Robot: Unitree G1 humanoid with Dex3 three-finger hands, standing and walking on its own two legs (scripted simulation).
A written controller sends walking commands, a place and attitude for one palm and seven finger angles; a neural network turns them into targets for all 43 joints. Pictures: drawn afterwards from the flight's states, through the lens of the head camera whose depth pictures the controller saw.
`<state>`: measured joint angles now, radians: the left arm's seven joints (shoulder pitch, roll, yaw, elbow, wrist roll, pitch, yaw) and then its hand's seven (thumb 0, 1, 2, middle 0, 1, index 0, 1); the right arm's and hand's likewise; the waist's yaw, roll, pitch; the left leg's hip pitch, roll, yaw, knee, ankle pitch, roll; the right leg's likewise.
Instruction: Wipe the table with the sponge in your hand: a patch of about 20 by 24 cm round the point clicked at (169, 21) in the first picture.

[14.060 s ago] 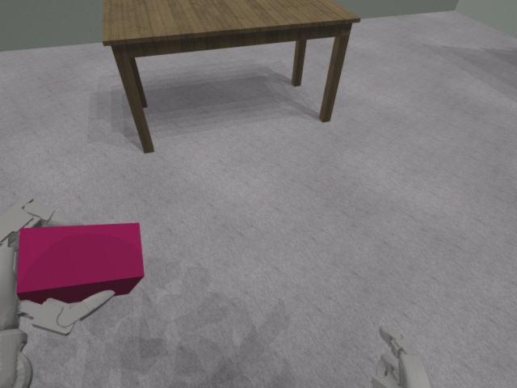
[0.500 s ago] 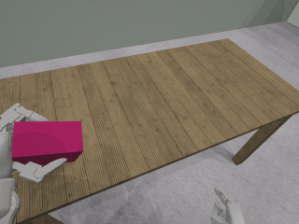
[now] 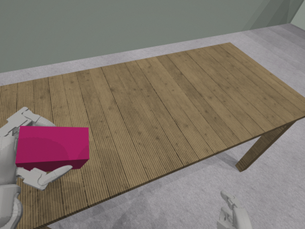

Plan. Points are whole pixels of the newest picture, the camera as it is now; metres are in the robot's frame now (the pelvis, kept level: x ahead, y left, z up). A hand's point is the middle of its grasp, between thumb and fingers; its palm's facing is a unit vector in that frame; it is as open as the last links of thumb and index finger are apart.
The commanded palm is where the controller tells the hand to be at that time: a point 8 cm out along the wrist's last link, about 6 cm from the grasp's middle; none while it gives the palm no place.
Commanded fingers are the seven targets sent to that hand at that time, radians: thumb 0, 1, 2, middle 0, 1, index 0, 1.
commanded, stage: shuffle to correct the standing spot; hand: left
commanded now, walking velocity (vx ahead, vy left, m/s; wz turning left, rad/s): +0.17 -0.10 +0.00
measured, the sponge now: (64, 150) +0.24 +0.20 +0.14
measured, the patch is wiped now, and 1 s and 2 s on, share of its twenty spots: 0.00 0.00 0.00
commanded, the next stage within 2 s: none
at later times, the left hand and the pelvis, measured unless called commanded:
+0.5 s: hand (53, 143) +0.23 +0.21 +0.17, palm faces +0.32 -0.87 -0.38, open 10.4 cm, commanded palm +0.17 +0.26 +0.18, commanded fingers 0.00 0.10 1.30 -1.20 -1.60 -1.20 -1.60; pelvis +0.01 -0.02 +0.00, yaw -1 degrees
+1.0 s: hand (41, 147) +0.22 +0.23 +0.18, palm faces +0.34 -0.85 -0.40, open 10.4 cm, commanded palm +0.17 +0.27 +0.18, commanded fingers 0.00 0.10 1.30 -1.20 -1.60 -1.20 -1.60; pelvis +0.00 -0.01 +0.00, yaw -1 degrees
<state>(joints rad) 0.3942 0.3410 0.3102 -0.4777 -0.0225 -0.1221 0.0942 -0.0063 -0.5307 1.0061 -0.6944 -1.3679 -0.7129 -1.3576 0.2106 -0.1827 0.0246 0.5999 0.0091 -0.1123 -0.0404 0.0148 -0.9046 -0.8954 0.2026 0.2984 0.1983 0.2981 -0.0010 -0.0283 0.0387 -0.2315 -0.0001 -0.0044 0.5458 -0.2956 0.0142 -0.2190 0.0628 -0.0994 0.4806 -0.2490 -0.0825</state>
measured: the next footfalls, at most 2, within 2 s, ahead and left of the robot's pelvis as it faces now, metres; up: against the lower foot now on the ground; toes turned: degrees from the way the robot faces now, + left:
none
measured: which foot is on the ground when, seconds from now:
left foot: down 0.00-1.00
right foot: down 0.00-1.00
